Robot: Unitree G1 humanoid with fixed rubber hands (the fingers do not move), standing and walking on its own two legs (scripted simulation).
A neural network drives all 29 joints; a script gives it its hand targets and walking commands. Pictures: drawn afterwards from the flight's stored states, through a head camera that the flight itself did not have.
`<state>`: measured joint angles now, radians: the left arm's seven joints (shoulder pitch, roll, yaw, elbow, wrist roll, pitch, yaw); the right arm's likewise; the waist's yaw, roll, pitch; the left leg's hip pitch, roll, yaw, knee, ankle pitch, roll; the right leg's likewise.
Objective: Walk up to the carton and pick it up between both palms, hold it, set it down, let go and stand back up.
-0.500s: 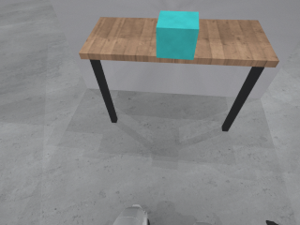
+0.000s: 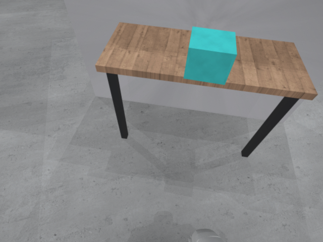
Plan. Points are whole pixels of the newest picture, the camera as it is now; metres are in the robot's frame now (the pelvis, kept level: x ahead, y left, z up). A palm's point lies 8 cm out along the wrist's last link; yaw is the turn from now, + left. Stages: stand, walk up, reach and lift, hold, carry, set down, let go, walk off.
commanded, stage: walk up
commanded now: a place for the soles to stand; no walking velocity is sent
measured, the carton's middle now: (208, 55) +0.79 -0.18 -0.03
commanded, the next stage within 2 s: none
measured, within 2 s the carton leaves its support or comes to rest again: neither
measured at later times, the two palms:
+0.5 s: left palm out of the picture +0.07 +0.20 -0.10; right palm out of the picture +0.11 -0.42 -0.14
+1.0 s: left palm out of the picture +0.08 +0.26 -0.14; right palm out of the picture +0.08 -0.36 -0.13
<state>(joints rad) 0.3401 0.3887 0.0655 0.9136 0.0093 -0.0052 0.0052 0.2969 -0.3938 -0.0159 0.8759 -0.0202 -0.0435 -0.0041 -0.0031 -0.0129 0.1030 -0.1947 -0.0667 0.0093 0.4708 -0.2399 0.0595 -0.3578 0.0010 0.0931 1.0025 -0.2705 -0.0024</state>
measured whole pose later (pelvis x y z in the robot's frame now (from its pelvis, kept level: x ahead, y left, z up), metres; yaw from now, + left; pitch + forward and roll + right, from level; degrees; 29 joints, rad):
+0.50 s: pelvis +0.03 -0.12 -0.01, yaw -1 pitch -4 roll +4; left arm 0.30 0.36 0.06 0.91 0.01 -0.05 0.02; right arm 0.22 -0.39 -0.02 0.88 -0.02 -0.01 0.02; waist 0.00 0.02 0.11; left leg -0.38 -0.04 0.01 0.95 -0.39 0.06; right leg -0.31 0.04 0.06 0.66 -0.28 -0.06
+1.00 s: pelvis +0.04 -0.05 -0.03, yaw -1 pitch -5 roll -3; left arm 0.29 0.36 0.06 0.91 0.01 -0.02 0.03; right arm 0.24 -0.39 -0.02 0.94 -0.02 0.02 0.01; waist 0.00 0.04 0.11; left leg -0.34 -0.01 0.01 0.73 -0.31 0.06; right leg -0.31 0.08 0.06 0.73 -0.39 -0.03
